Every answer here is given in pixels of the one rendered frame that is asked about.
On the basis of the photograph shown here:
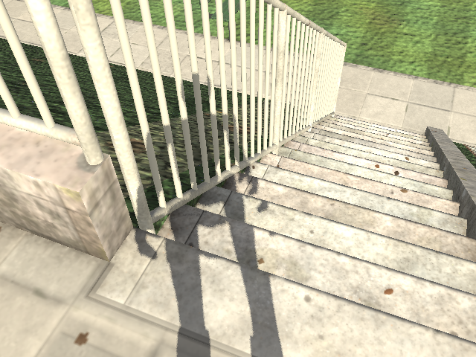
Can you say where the stairs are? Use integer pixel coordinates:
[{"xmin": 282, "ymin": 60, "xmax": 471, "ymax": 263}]
[{"xmin": 157, "ymin": 115, "xmax": 476, "ymax": 343}]

